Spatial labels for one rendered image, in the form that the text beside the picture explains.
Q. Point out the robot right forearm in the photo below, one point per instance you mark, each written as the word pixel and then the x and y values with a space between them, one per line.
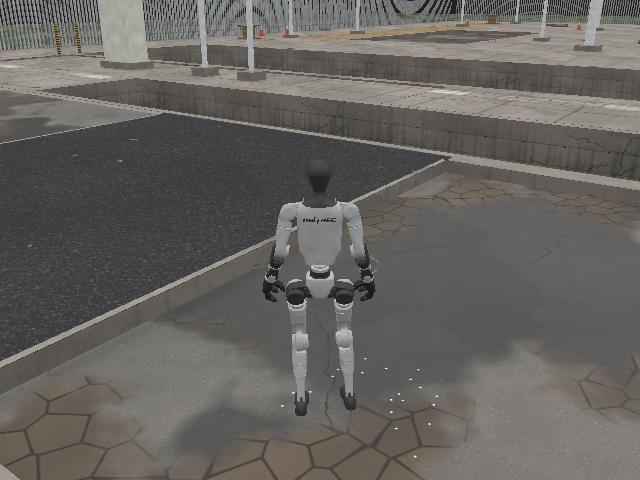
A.
pixel 364 267

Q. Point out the left robot hand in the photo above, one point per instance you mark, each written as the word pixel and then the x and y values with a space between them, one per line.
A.
pixel 267 287

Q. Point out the humanoid robot head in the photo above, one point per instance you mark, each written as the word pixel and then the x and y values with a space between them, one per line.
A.
pixel 319 173

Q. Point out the right robot hand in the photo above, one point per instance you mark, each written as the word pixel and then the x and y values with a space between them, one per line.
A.
pixel 370 287

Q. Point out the right robot upper arm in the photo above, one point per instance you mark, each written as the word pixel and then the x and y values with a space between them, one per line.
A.
pixel 351 212

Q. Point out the robot left forearm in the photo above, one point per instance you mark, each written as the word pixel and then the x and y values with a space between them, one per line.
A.
pixel 273 267

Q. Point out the humanoid robot torso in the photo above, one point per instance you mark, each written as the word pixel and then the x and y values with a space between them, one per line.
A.
pixel 319 237

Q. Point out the left robot upper arm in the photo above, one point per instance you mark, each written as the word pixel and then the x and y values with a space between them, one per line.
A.
pixel 288 212

